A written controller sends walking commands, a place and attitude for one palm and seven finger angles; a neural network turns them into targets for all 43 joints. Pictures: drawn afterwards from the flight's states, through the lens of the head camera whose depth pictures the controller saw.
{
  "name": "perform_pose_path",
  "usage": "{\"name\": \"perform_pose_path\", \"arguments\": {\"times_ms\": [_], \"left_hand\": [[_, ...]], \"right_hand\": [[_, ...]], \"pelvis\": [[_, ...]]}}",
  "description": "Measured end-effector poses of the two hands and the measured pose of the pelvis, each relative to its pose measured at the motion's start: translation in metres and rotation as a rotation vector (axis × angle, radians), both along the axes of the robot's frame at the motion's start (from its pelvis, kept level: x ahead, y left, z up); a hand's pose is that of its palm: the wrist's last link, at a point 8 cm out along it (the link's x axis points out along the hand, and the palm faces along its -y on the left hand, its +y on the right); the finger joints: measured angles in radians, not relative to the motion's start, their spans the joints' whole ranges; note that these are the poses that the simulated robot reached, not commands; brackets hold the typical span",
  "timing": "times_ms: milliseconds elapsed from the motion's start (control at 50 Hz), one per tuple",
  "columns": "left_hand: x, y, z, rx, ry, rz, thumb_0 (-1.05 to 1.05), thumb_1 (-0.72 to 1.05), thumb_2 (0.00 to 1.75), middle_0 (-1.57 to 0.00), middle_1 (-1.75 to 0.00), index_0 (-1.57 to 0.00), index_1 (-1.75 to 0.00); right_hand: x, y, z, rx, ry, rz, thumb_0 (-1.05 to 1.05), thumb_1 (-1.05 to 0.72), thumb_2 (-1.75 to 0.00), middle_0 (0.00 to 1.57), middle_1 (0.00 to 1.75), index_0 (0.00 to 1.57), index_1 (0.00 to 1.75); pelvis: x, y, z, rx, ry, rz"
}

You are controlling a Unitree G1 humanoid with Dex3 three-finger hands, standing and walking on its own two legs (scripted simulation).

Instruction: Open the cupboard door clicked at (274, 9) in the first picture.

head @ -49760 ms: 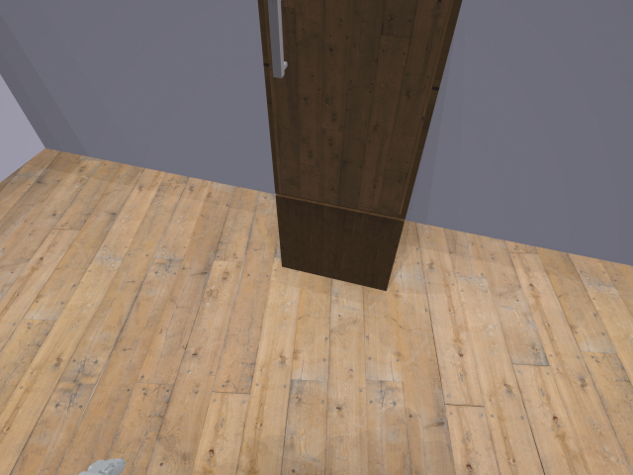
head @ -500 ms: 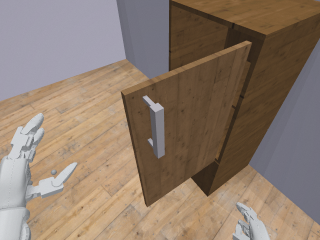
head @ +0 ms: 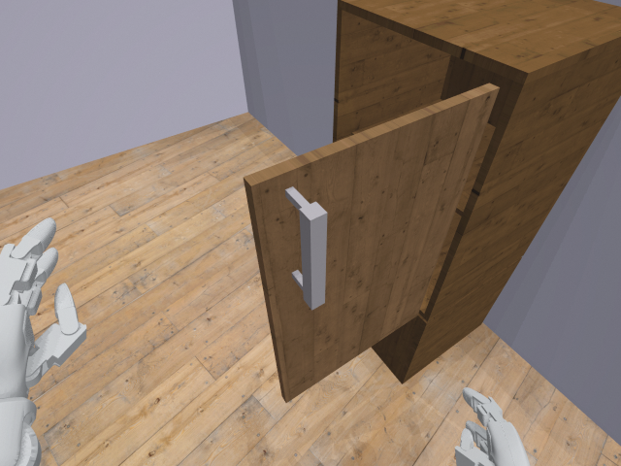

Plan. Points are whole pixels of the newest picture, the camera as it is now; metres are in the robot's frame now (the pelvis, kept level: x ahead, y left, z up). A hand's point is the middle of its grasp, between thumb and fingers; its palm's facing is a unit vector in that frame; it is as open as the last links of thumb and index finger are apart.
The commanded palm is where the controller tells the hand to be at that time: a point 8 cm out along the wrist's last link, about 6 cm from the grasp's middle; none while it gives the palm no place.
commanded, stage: draw the hand back to the body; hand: left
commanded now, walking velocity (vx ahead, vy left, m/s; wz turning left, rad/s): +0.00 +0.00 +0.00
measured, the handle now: (304, 251) +0.32 +0.06 +0.14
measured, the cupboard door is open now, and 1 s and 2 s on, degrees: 90 90 90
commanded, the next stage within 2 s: step back with the hand held close in 0.06 s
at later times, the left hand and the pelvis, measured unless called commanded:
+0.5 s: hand (90, 336) +0.19 +0.25 +0.14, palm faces +0.30 -0.80 -0.52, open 7.4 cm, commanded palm +0.12 +0.30 +0.17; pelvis -0.03 +0.01 -0.01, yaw -3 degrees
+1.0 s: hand (8, 431) +0.09 +0.26 +0.16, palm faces +0.45 -0.76 -0.47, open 7.4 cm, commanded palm +0.02 +0.31 +0.17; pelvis -0.11 +0.00 -0.02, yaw +0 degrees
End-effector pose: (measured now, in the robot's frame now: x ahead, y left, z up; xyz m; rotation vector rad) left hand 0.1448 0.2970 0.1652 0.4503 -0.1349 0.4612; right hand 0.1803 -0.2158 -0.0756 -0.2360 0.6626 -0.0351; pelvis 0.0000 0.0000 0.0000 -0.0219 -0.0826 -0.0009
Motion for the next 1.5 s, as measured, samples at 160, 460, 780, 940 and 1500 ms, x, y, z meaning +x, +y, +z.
{"name": "perform_pose_path", "arguments": {"times_ms": [160,460,780,940,1500], "left_hand": [[-0.002,0.0,0.003,0.009,-0.007,0.002,0.01,0.88,0.9,-0.21,-0.3,-0.21,-0.3],[0.008,-0.005,0.001,0.12,0.056,-0.142,0.01,0.89,0.9,-0.21,-0.3,-0.21,-0.3],[-0.058,-0.005,0.007,0.188,-0.068,-0.067,0.01,0.88,0.9,-0.21,-0.3,-0.21,-0.3],[-0.084,-0.006,0.001,0.153,-0.121,-0.099,0.01,0.88,0.9,-0.21,-0.3,-0.21,-0.3],[-0.193,-0.023,0.012,0.198,-0.031,-0.249,0.01,0.88,0.9,-0.21,-0.3,-0.21,-0.3]], "right_hand": [[-0.007,0.001,-0.003,0.012,0.008,-0.002,0.01,-0.9,-0.89,0.2,0.3,0.2,0.3],[-0.043,-0.021,-0.003,-0.026,0.052,-0.14,0.01,-0.9,-0.89,0.2,0.3,0.2,0.3],[-0.104,-0.02,-0.024,-0.037,0.059,-0.135,0.01,-0.9,-0.89,0.2,0.3,0.2,0.3],[-0.14,-0.019,-0.025,-0.062,0.07,-0.142,0.01,-0.9,-0.89,0.2,0.3,0.2,0.3],[-0.261,-0.049,0.016,-0.103,0.009,-0.189,0.01,-0.9,-0.89,0.2,0.3,0.2,0.3]], "pelvis": [[-0.003,-0.001,0.0,0.001,-0.003,-0.002],[-0.026,0.007,-0.004,0.017,0.086,-0.044],[-0.076,0.002,-0.024,0.037,0.068,-0.012],[-0.107,0.006,-0.027,0.021,0.055,-0.014],[-0.241,-0.011,-0.006,0.02,0.112,-0.058]]}}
